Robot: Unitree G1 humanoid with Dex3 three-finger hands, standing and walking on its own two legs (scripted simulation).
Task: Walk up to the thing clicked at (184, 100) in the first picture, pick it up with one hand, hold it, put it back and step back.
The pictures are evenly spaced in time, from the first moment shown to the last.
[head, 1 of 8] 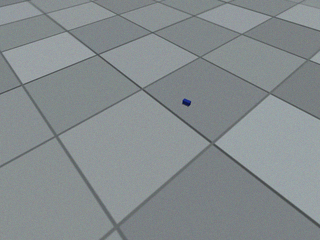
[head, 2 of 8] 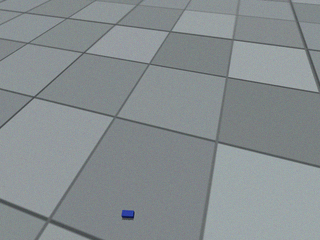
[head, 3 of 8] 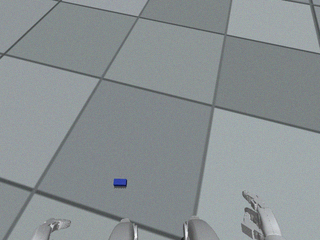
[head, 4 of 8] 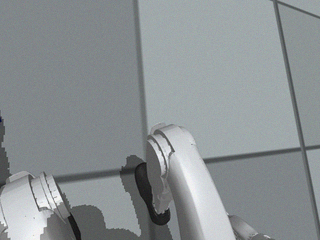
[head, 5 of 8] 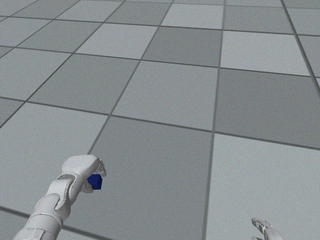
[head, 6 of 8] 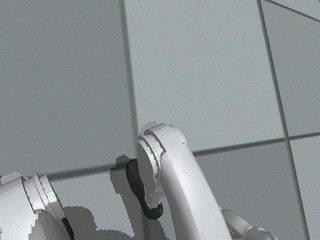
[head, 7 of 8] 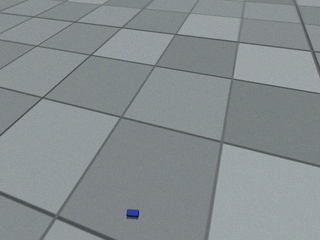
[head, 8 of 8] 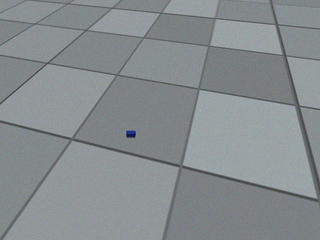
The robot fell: no
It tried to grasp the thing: yes
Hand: left
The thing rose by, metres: 0.69
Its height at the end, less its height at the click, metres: +0.00
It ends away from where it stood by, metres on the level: 0.01
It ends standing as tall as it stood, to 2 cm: yes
